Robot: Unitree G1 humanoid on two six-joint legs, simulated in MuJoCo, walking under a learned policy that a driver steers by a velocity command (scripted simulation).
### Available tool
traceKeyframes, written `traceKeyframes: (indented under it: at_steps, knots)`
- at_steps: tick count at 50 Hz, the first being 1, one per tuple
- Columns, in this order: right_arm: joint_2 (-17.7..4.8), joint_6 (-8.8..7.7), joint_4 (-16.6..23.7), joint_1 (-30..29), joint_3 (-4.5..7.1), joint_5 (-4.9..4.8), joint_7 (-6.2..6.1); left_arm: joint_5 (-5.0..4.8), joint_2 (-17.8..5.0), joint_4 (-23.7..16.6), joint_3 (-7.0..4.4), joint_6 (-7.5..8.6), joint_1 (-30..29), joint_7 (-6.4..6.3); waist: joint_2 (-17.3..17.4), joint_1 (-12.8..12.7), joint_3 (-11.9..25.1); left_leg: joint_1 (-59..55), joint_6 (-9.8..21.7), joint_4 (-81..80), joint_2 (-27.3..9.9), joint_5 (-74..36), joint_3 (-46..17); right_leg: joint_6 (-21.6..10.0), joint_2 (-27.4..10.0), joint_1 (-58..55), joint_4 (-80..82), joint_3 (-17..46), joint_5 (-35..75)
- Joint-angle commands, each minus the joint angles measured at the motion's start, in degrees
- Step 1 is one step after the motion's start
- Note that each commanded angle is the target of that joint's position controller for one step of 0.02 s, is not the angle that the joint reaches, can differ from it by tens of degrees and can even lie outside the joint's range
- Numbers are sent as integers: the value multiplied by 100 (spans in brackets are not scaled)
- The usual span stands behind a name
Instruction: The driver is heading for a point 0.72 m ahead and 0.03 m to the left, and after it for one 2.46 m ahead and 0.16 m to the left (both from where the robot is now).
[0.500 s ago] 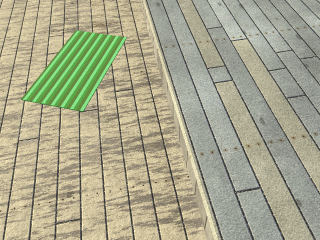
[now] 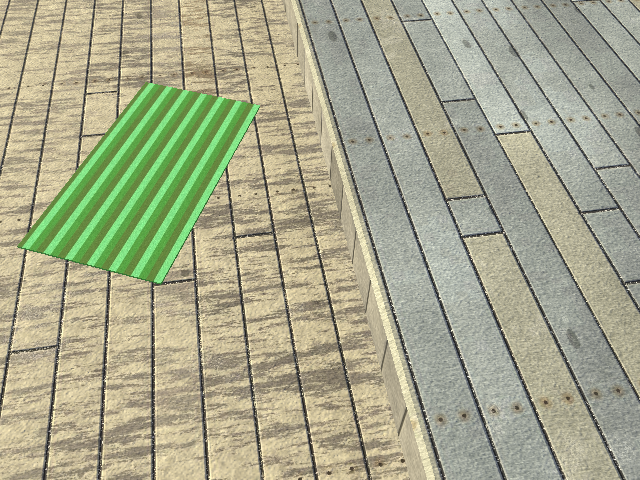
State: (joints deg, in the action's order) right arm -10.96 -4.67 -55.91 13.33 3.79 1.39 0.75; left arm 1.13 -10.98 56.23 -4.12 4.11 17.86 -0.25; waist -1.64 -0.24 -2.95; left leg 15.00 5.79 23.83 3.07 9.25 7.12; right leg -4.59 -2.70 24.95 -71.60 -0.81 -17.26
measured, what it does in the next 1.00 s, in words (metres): walks ahead: right foot, then left foot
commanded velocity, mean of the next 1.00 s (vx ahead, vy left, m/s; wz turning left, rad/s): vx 0.50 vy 0.00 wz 0.00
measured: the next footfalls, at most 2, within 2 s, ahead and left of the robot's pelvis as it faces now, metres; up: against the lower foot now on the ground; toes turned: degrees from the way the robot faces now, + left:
right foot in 0.42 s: +0.35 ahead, -0.07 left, +0.00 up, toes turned -4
left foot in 0.98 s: +0.67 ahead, +0.16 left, +0.00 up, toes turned +6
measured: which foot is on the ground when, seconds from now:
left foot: down 0.00-0.42, up 0.44-0.96, down 0.98-1.00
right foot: up 0.00-0.40, down 0.42-0.98, up 1.00-1.00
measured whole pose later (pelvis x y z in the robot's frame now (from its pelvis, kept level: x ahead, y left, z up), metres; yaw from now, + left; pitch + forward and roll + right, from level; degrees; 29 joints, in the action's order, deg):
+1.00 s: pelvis +0.52 +0.07 -0.02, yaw +0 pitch +1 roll -1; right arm -10.7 -3.9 -48.1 3.1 3.4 2.8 1.4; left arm 0.3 -9.3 59.9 -3.2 4.5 26.4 -0.9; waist 0.4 -2.2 -3.9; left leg 27.4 5.9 31.8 -0.6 5.5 6.1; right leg -0.8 -2.3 -0.7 -36.0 -3.6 -28.0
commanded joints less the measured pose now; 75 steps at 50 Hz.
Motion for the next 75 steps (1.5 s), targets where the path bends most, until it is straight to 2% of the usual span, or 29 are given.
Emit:
traceKeyframes:
  at_steps: [1,3,9,15,18,19,20,21,22,23,24,25,27,30,36,40,44,46,48,49,50,51,52,53,56,60,68,73,75]
  knots:
    - [-304,-176,-19,512,-3,-58,-42,83,-82,-75,-34,-126,609,74,508,-150,108,-409,571,-1504,-1475,-683,-1554,29,-288,598,155,131,344]
    - [-439,-201,-70,696,3,-55,-54,91,-132,-191,-42,-188,232,100,437,-143,7,-491,637,-1600,-1460,-971,-1369,152,-337,913,493,50,562]
    - [-352,-131,-271,1450,-74,-48,-110,25,-80,-517,52,-215,-948,114,454,153,-231,-1042,549,-1653,-1320,-1498,-1055,372,-322,1369,1951,-257,1140]
    - [-417,-82,-454,1947,-92,-5,-193,-28,-22,-692,116,-122,-1620,91,492,352,-340,-1971,588,-1200,-1457,-3254,-878,172,26,1141,3108,-534,965]
    - [-593,-97,-432,1652,-66,15,-217,-53,-158,-557,39,-47,-1155,28,694,33,-136,-2061,483,-375,-1436,-5290,-713,-92,462,78,3706,-667,390]
    - [-636,-85,-437,1564,-48,23,-216,-51,-249,-381,-21,-21,-605,-8,706,-192,111,-2114,446,227,-1401,-5606,-683,-192,631,-464,4010,-714,319]
    - [-668,-60,-415,1350,-38,-36,-201,-20,-305,-115,-81,20,245,-41,593,-614,436,-1771,351,1169,-1260,-5214,-543,-311,602,-1473,4618,-640,823]
    - [-484,-77,-252,1228,-95,-130,-163,132,-744,90,-216,49,1193,-92,151,-926,1004,-598,206,2706,-1006,-3453,-401,-628,-392,-2914,4815,529,480]
    - [115,-39,-118,1704,-176,-246,-84,213,-1302,118,-340,31,1469,-53,-1015,-571,1297,1419,-46,4949,178,1485,-144,-1467,-2170,-3987,5470,3517,600]
    - [-332,18,-161,1467,-51,-29,-77,-44,-1092,121,-313,-44,923,14,-264,-420,1008,1930,58,5447,-88,1571,-998,-1535,-2021,-3385,5769,3802,-251]
    - [-387,7,-3,1071,-15,11,-41,-86,-771,3,-217,-64,363,38,-177,-233,297,2257,72,5547,-314,1245,-1043,-1406,-1885,-2721,5893,3058,-697]
    - [-395,-12,65,835,-4,21,-15,-78,-409,-23,-113,-40,108,60,125,-126,-42,2220,64,5361,-477,942,-1050,-1192,-1611,-2175,6103,2474,-520]
    - [-262,103,45,944,4,56,30,-53,-138,87,-5,55,94,-19,10,151,-142,1908,-80,4993,-671,509,-1025,-792,-1175,-1697,6230,1639,356]
    - [-99,267,136,825,-4,88,89,-67,-344,291,-14,185,511,-35,-54,271,-154,2085,-263,4791,-724,302,-892,-706,-978,-1563,6200,1026,1564]
    - [-214,341,744,-618,-13,65,140,-49,-431,311,18,200,1078,-32,-263,-60,-297,2891,-515,3204,-953,-571,-511,-672,-818,-1996,6316,500,2640]
    - [-166,336,988,-1194,-66,3,157,-42,-481,254,9,198,1290,-69,-410,-223,-350,2553,-423,1878,-887,-1080,-340,-554,-912,-2370,6355,273,2835]
    - [-230,287,1192,-1456,-46,23,121,-7,-562,250,-24,167,1318,-106,-430,-217,-463,2172,-147,1065,-741,-735,-237,-453,-1144,-2905,6147,119,3401]
    - [-332,221,1120,-1067,27,36,77,6,-712,221,-68,160,1151,-120,-463,0,-209,1382,49,805,-447,-211,-92,-347,-1170,-3050,5487,-1,4869]
    - [-539,93,585,538,163,88,27,18,-835,186,-107,102,939,-106,-340,664,666,-413,231,241,-106,-311,62,-191,-846,-2859,3548,-243,5309]
    - [-899,3,409,1254,253,225,-1,-56,-580,77,-34,99,1004,-77,105,861,1327,-1899,360,252,-981,40,-876,-120,-513,-1654,2022,-380,3321]
    - [-1588,-16,364,1506,380,254,21,-344,232,-29,151,85,1802,-4,1867,519,2105,-3532,1156,-368,-2778,1,-3694,123,588,441,-255,-510,-1144]
    - [-1441,86,394,1257,390,60,57,-236,-319,76,-5,78,1555,-44,1124,558,2130,-3042,1110,-838,-2548,386,-4180,31,500,775,-1086,304,-988]
    - [-1047,86,435,676,261,34,52,-175,-399,-95,-42,92,960,-45,717,365,1195,-2183,912,-799,-2328,499,-3206,-8,222,1080,-1287,256,-549]
    - [-682,45,449,383,147,44,58,-145,-341,-179,-26,140,621,-27,373,274,715,-1439,769,-969,-2096,7,-2616,-38,38,1014,-1043,222,-181]
    - [-279,-66,260,298,-7,-28,-36,36,-162,-119,-30,-56,681,63,581,-98,314,-456,491,-1321,-1559,-583,-1708,-31,-238,438,-255,229,228]
    - [-453,-165,44,755,-10,-63,-66,79,-169,-229,-34,-216,232,110,469,-118,123,-536,591,-1523,-1444,-1026,-1362,131,-293,963,155,46,543]
    - [-369,-99,-264,1705,-109,-42,-154,34,-158,-597,55,-241,-1196,123,317,234,-286,-1435,537,-1604,-1366,-1687,-1149,381,-341,1970,1492,-275,1123]
    - [-371,-62,-433,2046,-137,-15,-216,-27,-36,-729,142,-175,-1714,109,436,376,-402,-2006,492,-1293,-1373,-3305,-869,261,-15,1513,2749,-556,1032]
    - [-434,-70,-427,1885,-143,0,-236,-59,-19,-668,147,-121,-1484,81,569,193,-270,-1970,412,-856,-1337,-4967,-620,62,285,656,3199,-681,853]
